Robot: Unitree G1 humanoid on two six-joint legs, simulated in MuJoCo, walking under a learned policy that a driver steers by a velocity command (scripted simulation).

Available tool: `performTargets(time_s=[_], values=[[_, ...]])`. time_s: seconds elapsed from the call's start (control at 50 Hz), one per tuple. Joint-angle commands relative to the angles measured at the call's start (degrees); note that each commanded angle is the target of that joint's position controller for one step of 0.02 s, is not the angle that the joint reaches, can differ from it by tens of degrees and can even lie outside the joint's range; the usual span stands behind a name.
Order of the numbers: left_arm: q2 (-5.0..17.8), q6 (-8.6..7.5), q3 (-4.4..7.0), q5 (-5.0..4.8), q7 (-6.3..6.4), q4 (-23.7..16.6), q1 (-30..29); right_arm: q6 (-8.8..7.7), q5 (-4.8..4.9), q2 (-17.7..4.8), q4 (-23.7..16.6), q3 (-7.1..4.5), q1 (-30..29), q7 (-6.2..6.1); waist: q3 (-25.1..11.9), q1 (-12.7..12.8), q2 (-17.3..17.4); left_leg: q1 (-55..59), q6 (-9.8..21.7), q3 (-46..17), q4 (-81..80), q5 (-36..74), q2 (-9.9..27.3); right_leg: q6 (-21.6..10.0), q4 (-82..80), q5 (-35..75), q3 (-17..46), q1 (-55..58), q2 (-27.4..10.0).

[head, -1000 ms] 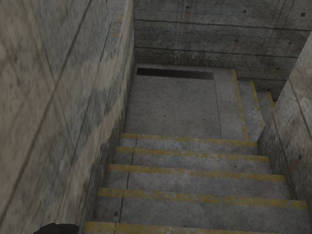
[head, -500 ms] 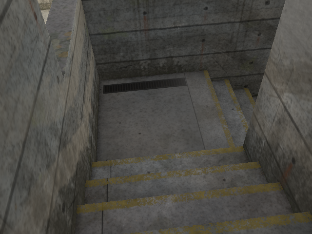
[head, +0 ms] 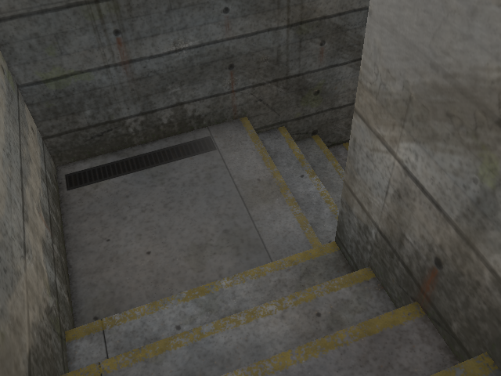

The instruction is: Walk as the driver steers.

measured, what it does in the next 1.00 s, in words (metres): goes down, turning left: right foot 0.18 m lower, then left foot 0.18 m lower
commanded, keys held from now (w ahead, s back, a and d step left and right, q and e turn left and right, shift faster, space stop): w+q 1.00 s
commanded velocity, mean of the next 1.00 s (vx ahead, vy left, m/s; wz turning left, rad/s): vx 0.50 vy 0.00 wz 0.54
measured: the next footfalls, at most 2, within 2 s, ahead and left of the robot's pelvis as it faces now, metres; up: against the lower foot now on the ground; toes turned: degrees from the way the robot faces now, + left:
right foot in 0.18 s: +0.28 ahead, -0.15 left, -0.18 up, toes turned -2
left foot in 0.84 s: +0.51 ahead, +0.18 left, -0.36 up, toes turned +35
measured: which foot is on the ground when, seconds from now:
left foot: down 0.00-0.18, up 0.20-0.82, down 0.84-1.00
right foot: up 0.00-0.16, down 0.18-0.86, up 0.88-1.00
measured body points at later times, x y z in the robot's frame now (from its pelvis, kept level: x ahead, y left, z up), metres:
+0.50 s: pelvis +0.27 -0.07 -0.15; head +0.26 -0.08 +0.30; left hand +0.09 +0.11 -0.29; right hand +0.41 -0.28 -0.29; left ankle +0.41 +0.12 -0.78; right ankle +0.24 -0.15 -0.87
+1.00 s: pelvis +0.53 +0.08 -0.32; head +0.55 +0.08 +0.13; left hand +0.40 +0.29 -0.46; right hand +0.69 -0.11 -0.47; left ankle +0.47 +0.15 -1.05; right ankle +0.53 -0.09 -0.89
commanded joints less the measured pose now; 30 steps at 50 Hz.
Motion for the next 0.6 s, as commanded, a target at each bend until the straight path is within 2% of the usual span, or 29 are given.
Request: performTargets(time_s=[0.02,0.04,0.06,0.08,0.1,0.12,0.14,0.16,0.18,0.2,0.22,0.24,0.26,0.28,0.3,0.32,0.34,0.36,0.38,0.4,0.42,0.44,0.46,0.48,0.5,0.52,0.54,0.56,0.6], values=[[1.5,0.31,-0.04,0.23,0.56,-5.7,-12.6,-0.13,0.73,-0.9,3.7,-0.05,17.3,-2.37,6.7,-5.0,3.6,22.1,13.7,-33.4,1.4,23.3,16.0,1.0,-11.4,-5.5,1.2,-26.5,1.3],[0.1,0.17,-1.47,0.76,-0.03,-5.7,-16.7,0.65,1.19,2.3,0.0,0.63,12.8,-3.16,7.3,-7.2,-1.3,12.2,9.8,-26.4,1.0,12.1,10.5,-0.1,-32.5,13.2,1.2,-12.9,0.3],[-0.8,0.40,-1.62,-0.48,-0.29,-5.9,-14.0,1.44,-0.12,-3.0,-1.1,-0.08,7.4,-1.31,7.9,-3.8,1.8,-10.1,9.3,-21.6,-3.0,11.4,8.2,-0.4,-29.6,18.7,-5.2,12.5,2.9],[0.0,1.30,-1.64,-1.42,-0.19,-6.0,-11.3,1.93,-1.65,-5.9,-1.5,-0.54,4.1,-0.06,8.6,-1.2,4.4,-21.6,9.2,-22.2,-3.2,6.9,8.8,-0.3,-24.1,19.8,-4.9,25.2,1.1],[0.7,1.67,-1.48,-1.59,0.10,-6.4,-8.4,1.97,-1.17,-6.8,-3.2,-0.66,1.8,0.26,9.9,0.7,3.8,-24.5,8.5,-21.9,-0.3,5.2,8.2,-0.1,-24.9,12.4,-4.8,30.0,1.9],[2.1,1.75,-0.73,-1.33,0.72,-6.9,-5.5,1.91,-1.21,-6.8,-3.9,-0.67,1.6,0.66,10.1,2.6,1.9,-24.2,7.2,-21.6,3.7,5.7,7.4,-0.5,-28.5,5.5,-6.0,38.0,2.9],[5.2,1.44,0.59,-2.11,1.26,-4.6,0.8,2.30,-0.52,-7.8,-4.0,-0.87,-0.6,0.72,10.3,6.1,-0.2,-20.8,5.7,-21.2,10.3,6.6,6.9,-1.7,-37.9,7.0,-6.8,44.3,2.8],[7.7,0.81,1.93,-3.01,1.94,-0.8,12.2,3.19,-0.56,-8.7,-2.4,-0.87,0.6,1.96,6.9,11.1,-1.7,-21.7,3.2,-18.5,22.3,11.4,4.8,-3.5,-43.0,9.6,-6.3,57.6,0.9],[11.1,-0.33,4.36,-2.58,2.67,3.0,27.1,2.91,-2.04,-4.7,0.0,0.16,6.4,4.57,-1.1,14.3,-4.8,-30.9,-1.8,-15.4,40.7,14.2,3.2,-11.1,-35.3,16.8,-3.3,77.6,-5.2],[14.0,-0.65,5.45,-1.86,1.09,3.7,33.2,2.13,1.33,3.0,2.6,1.04,19.3,5.67,-19.0,10.2,-12.7,-40.6,-3.1,-8.5,72.2,-13.8,1.2,-23.7,-10.7,55.0,0.4,96.8,-18.8],[14.7,0.11,5.64,0.03,-0.24,3.4,30.3,2.25,1.88,-0.9,-1.9,0.67,14.6,6.61,-20.3,10.7,-6.6,-49.0,-2.7,-5.7,79.2,-12.6,4.1,-24.8,-13.0,48.0,7.2,91.6,-23.7],[14.4,1.08,6.16,-0.87,0.09,1.2,23.7,2.60,1.69,-1.8,-7.8,0.20,2.0,5.41,-14.0,12.9,-3.5,-55.4,-3.5,-2.8,77.8,-8.7,5.6,-23.5,-21.8,20.6,11.6,79.8,-24.3],[10.0,1.02,4.96,-2.44,0.49,0.5,17.6,3.02,1.47,-1.1,-9.4,0.14,-5.6,3.37,-2.2,11.8,1.5,-57.4,-3.9,-3.4,68.3,1.6,8.9,-20.3,-30.2,-14.7,11.4,61.9,-21.9],[5.4,1.19,3.63,-1.08,0.67,1.0,15.2,3.42,1.32,0.7,-7.3,0.90,-2.7,2.27,2.5,8.0,4.7,-47.1,-3.0,-5.9,60.6,11.6,13.0,-18.1,-33.6,-18.7,8.0,45.9,-21.5],[2.8,0.52,3.15,-0.01,1.05,2.7,17.5,3.71,1.55,1.5,-7.7,0.59,-2.9,1.49,8.1,4.9,2.8,-39.6,-2.3,-4.0,56.4,13.8,15.1,-16.8,-37.3,-17.8,6.2,32.6,-21.1],[-3.3,-1.30,1.69,-0.83,3.21,3.6,17.4,4.06,0.38,2.9,-6.9,1.08,-2.4,1.64,11.1,3.5,1.4,-37.7,-0.3,-5.0,40.7,26.7,18.1,-13.4,-38.7,-21.7,1.5,27.2,-15.0],[-2.9,-2.59,1.90,-1.72,4.19,5.1,18.8,4.39,-0.54,3.6,-7.8,1.22,-4.3,2.46,12.2,4.1,-3.4,-37.2,0.7,-2.4,36.1,28.3,16.9,-12.2,-39.9,-24.1,0.0,25.0,-12.7],[-4.1,-3.21,1.00,-2.31,5.30,5.2,18.6,4.03,-0.87,1.1,-6.6,0.08,-5.4,3.57,10.8,5.6,-0.4,-32.8,0.9,-2.7,22.5,39.6,16.1,-12.8,-41.0,-24.1,-4.1,22.0,-11.9],[-3.0,-3.32,0.99,-1.19,5.27,7.0,21.8,4.01,-1.18,0.0,-6.6,-0.67,-7.7,4.57,10.4,6.4,-2.5,-30.6,0.7,-1.0,20.4,44.1,15.7,-12.4,-39.5,-20.3,-5.1,21.5,-12.1],[-1.1,-3.23,1.14,-0.08,5.16,9.3,24.7,4.02,-0.54,0.0,-5.5,-1.00,-6.4,5.21,8.0,5.3,-5.5,-32.4,0.7,-2.3,22.2,45.2,15.7,-13.1,-37.5,-16.6,-4.1,24.3,-13.2],[-0.4,-3.36,1.18,0.41,5.52,9.7,22.9,3.47,-1.12,0.5,-5.3,-1.00,-4.4,6.03,7.2,3.5,-4.6,-28.8,1.1,-3.4,25.1,47.6,15.1,-12.4,-34.0,-14.7,-5.3,22.6,-12.3],[1.3,-3.64,1.15,0.68,5.42,9.0,19.4,2.72,-1.66,-0.2,-6.1,-1.23,-8.5,6.12,6.5,3.5,-2.4,-28.2,1.3,-3.8,23.4,46.2,14.7,-11.5,-33.5,-16.0,-7.5,22.8,-11.2],[-1.1,-4.12,0.33,0.09,6.37,10.5,20.3,2.44,-2.22,-2.1,-8.6,-1.29,-15.0,5.66,8.0,6.0,0.3,-37.1,1.3,-9.4,11.2,53.7,15.8,-9.8,-31.5,-18.6,-6.6,32.6,-11.9],[-1.7,-4.30,-0.34,-0.05,6.67,12.9,25.3,2.56,-1.82,-2.6,-9.7,-1.40,-18.5,4.96,9.1,7.6,-2.1,-41.1,1.1,-9.3,7.9,55.6,15.9,-10.2,-31.5,-18.3,-4.6,38.5,-14.1],[-2.0,-4.34,-0.61,0.70,6.85,15.5,29.9,3.01,-1.32,-2.4,-10.6,-1.10,-20.2,4.42,10.1,8.7,-2.6,-45.1,0.8,-10.0,6.3,55.4,16.1,-10.9,-30.8,-18.7,-2.7,43.4,-15.9],[-2.9,-4.37,-1.11,1.21,7.07,16.6,32.5,3.04,-0.59,-2.8,-10.2,-0.85,-21.5,4.13,12.0,9.9,-0.7,-45.6,0.0,-10.7,-0.8,63.1,15.8,-10.6,-27.9,-19.3,-4.9,45.3,-14.8],[-2.9,-4.30,-1.61,1.13,6.90,17.5,35.7,3.37,-0.49,-2.9,-10.2,-0.94,-23.5,4.47,11.6,11.1,-0.3,-39.6,0.0,-6.0,-4.4,67.3,15.2,-10.3,-27.0,-21.3,-9.0,42.6,-13.3],[-3.2,-4.31,-2.10,1.63,6.41,18.3,37.3,3.67,-0.52,-3.1,-11.2,-0.81,-26.3,5.04,12.9,11.5,-1.8,-35.1,0.0,-3.5,-3.3,67.6,15.7,-10.1,-27.4,-23.6,-9.4,38.6,-13.2],[-3.1,-4.07,-2.62,0.58,6.07,17.9,35.7,3.99,-1.19,-3.8,-11.7,-0.79,-28.6,5.37,15.2,10.9,-2.9,-26.5,0.2,0.1,-3.4,61.9,16.4,-9.9,-29.0,-26.5,-10.2,33.1,-13.2]])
